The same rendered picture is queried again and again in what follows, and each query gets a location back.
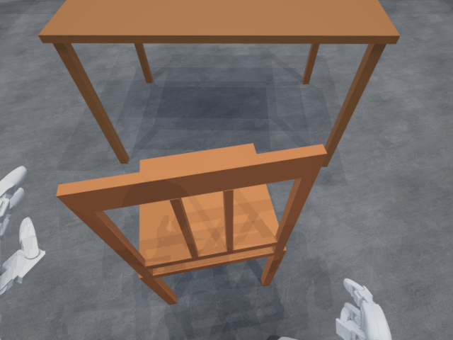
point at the table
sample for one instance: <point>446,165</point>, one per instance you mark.
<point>312,22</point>

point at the right robot hand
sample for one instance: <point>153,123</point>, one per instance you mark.
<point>368,323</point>

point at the left robot hand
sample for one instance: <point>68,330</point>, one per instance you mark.
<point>19,266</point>

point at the chair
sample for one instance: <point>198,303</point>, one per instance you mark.
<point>200,209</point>

